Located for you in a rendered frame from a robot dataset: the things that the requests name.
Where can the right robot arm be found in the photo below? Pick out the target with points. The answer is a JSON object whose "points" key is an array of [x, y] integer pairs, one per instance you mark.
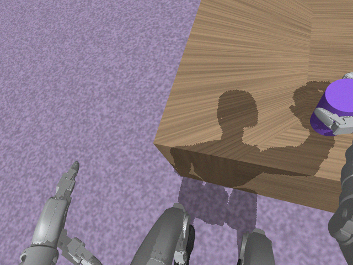
{"points": [[340, 225]]}

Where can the left robot hand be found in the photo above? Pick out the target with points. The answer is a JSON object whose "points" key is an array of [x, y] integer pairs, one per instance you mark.
{"points": [[50, 227]]}

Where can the left robot foot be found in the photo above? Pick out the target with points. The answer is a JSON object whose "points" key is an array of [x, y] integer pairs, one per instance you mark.
{"points": [[189, 246]]}

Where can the right robot hand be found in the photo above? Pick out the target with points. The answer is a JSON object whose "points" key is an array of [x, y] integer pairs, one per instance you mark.
{"points": [[343, 124]]}

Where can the left robot arm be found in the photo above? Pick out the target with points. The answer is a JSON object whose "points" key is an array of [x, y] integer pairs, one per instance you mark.
{"points": [[39, 255]]}

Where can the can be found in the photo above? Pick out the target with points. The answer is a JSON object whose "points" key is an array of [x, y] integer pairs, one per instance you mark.
{"points": [[338, 99]]}

